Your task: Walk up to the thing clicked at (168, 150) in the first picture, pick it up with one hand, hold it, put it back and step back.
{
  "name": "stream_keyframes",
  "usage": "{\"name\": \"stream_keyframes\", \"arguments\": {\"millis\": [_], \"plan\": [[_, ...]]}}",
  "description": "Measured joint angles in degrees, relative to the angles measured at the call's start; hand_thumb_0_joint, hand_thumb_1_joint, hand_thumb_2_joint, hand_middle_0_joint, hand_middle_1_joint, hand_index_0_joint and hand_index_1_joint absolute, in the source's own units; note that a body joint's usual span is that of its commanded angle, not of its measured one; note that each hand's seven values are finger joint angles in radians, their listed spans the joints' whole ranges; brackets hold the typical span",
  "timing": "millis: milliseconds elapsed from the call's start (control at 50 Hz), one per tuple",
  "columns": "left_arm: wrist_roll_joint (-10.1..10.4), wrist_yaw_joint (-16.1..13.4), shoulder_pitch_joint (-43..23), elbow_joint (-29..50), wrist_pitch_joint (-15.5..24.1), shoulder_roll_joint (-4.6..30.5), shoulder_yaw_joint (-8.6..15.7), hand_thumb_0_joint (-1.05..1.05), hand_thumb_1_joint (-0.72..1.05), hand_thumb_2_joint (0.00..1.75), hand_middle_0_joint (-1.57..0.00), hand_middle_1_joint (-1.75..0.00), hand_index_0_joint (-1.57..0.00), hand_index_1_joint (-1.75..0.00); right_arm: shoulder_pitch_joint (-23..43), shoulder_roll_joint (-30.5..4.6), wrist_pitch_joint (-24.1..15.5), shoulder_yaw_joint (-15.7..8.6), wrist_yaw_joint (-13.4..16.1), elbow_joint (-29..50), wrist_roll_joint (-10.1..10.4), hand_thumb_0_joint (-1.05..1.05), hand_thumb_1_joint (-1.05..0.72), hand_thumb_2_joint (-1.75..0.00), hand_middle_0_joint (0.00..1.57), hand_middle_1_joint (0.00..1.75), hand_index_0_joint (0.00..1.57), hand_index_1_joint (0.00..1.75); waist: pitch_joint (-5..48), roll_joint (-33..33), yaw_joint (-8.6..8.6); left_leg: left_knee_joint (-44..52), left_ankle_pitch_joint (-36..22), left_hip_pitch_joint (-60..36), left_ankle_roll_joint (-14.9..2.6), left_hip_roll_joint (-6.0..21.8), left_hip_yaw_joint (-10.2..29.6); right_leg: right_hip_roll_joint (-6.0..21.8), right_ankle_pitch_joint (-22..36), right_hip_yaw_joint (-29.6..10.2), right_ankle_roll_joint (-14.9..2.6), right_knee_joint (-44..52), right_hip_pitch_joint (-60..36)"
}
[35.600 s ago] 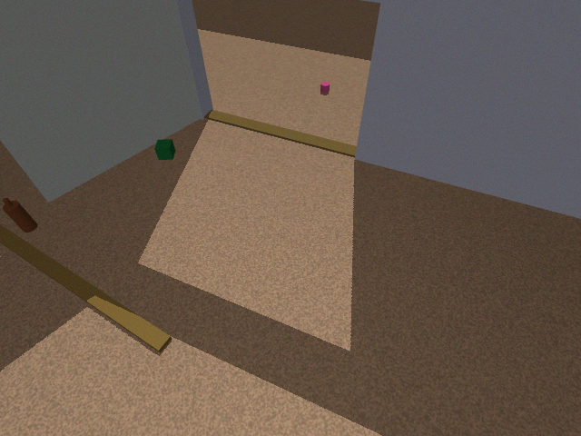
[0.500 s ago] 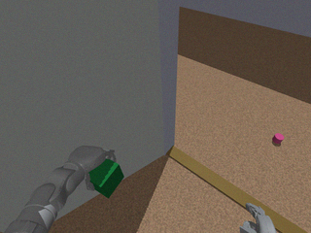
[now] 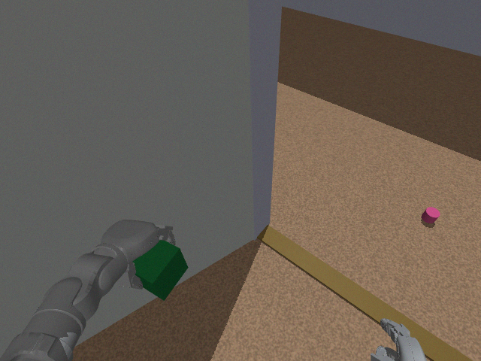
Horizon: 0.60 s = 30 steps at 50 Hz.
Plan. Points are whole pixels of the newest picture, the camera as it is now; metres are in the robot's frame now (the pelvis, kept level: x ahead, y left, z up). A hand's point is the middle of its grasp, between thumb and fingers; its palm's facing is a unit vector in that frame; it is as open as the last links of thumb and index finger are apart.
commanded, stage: crouch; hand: left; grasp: from above
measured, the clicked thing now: (156, 266) +0.30 +0.19 -0.07
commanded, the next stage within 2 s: lower in 1.96 s
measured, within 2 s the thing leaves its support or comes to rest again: neither
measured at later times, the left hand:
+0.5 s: hand (151, 278) +0.30 +0.23 -0.15, palm faces -0.42 +0.10 -0.90, open 10.5 cm
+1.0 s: hand (178, 292) +0.36 +0.23 -0.40, palm faces -0.44 +0.11 -0.89, open 10.4 cm
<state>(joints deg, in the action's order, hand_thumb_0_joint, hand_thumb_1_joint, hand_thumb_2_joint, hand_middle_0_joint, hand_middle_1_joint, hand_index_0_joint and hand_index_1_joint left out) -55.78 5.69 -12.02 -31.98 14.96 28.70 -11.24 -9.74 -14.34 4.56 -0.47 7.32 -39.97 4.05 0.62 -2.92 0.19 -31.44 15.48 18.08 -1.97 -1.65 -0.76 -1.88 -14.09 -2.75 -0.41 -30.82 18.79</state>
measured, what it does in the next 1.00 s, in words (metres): lowers itself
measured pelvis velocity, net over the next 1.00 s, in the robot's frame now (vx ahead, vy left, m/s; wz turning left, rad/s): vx -0.07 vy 0.00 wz -0.01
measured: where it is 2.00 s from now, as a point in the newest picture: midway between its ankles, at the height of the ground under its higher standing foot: outside the picture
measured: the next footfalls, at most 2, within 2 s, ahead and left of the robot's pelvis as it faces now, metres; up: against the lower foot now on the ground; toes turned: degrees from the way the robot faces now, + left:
none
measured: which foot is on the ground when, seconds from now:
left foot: down 0.00-1.00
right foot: down 0.00-1.00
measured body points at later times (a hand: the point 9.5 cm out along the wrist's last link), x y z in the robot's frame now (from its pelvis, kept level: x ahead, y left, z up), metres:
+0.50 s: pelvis -0.02 +0.00 -0.07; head +0.06 +0.00 +0.37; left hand +0.32 +0.22 -0.10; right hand +0.11 -0.28 -0.19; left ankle +0.01 +0.10 -0.73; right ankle +0.02 -0.12 -0.73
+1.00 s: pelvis -0.07 +0.00 -0.26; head +0.12 +0.03 +0.14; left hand +0.37 +0.22 -0.34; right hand -0.03 -0.29 -0.38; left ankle +0.01 +0.10 -0.73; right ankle +0.02 -0.12 -0.73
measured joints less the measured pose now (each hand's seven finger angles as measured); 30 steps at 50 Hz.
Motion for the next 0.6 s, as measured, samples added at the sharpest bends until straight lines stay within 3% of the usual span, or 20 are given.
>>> {"name": "stream_keyframes", "arguments": {"millis": [160, 220, 300, 380, 460, 540, 600], "plan": [[0.13, -0.06, 1.13, -0.5, 0.09, -0.21, 0.03, 0.01, 0.05, 0.57, -0.87, -0.66, -0.55, -0.62, -0.44, -0.15, 0.99, -0.18, -0.03, 0.78, 0.37, 0.01, -0.91, -0.9, 0.2, 0.3, 0.21, 0.3, 0.4, 0.13, 0.29, 0.38, 0.14, -0.25, -0.07, 0.0, -0.02, 0.01, -0.11, -0.04, 0.05, 0.44, -0.27], [-0.8, -1.16, 1.2, -1.72, 1.49, -0.48, 0.19, 0.01, 0.04, 0.6, -0.84, -0.69, -0.54, -0.64, -0.26, -0.12, 1.25, -0.16, -0.24, 1.24, 0.27, 0.01, -0.91, -0.9, 0.2, 0.3, 0.21, 0.3, 0.66, 0.56, 0.44, -1.01, 0.61, 1.53, -0.05, -0.05, 0.15, 0.03, -0.63, 0.18, 0.05, -0.92, 1.44], [-3.74, -4.52, -0.8, -5.23, 4.96, -0.43, 0.8, 0.0, 0.03, 0.64, -0.8, -0.73, -0.52, -0.65, 0.5, -0.13, 1.47, -0.29, -1.19, 1.71, -0.45, 0.01, -0.91, -0.9, 0.2, 0.3, 0.21, 0.3, 1.64, 1.43, 0.63, -6.91, 2.63, 8.31, 0.08, -0.04, 0.59, -0.07, -2.67, 0.85, -0.05, -6.54, 7.93], [-8.46, -9.41, -4.51, -9.74, 6.82, -0.41, 1.34, 0.0, 0.01, 0.68, -0.76, -0.77, -0.51, -0.67, 1.03, -0.54, 1.82, -1.21, -2.9, 2.26, -1.65, 0.01, -0.91, -0.9, 0.2, 0.3, 0.21, 0.3, 3.73, 1.79, 0.84, -16.83, 6.16, 19.11, 0.1, 0.13, 1.09, -0.39, -6.01, 1.73, -0.02, -15.79, 18.29], [-12.79, -14.84, -8.65, -15.0, 6.56, -0.62, 1.69, 0.0, 0.01, 0.72, -0.74, -0.81, -0.49, -0.69, 0.64, -1.18, 2.62, -2.26, -4.88, 2.26, -2.59, 0.01, -0.91, -0.9, 0.2, 0.3, 0.21, 0.3, 6.19, 1.7, 1.25, -26.72, 9.59, 29.83, 0.13, 0.24, 1.39, -0.62, -9.33, 2.44, 0.0, -25.28, 28.76], [-15.05, -19.67, -13.31, -21.78, 4.88, -1.07, 2.37, 0.0, 0.01, 0.73, -0.73, -0.83, -0.48, -0.7, -0.26, -1.52, 2.99, -2.96, -6.27, 1.53, -3.4, 0.01, -0.91, -0.9, 0.2, 0.3, 0.21, 0.3, 8.07, 1.81, 2.16, -35.81, 12.31, 40.22, 0.14, 0.23, 1.52, -0.71, -12.04, 3.0, -0.07, -34.25, 39.05], [-16.54, -21.6, -15.91, -24.68, 3.95, -0.86, 2.73, 0.0, 0.01, 0.73, -0.71, -0.83, -0.48, -0.7, -1.17, -1.62, 2.69, -3.52, -6.73, 0.82, -3.92, 0.01, -0.91, -0.9, 0.2, 0.3, 0.21, 0.3, 8.82, 1.67, 3.09, -42.06, 13.91, 47.69, 0.16, 0.19, 1.71, -0.7, -13.64, 3.51, -0.12, -40.37, 46.4]]}}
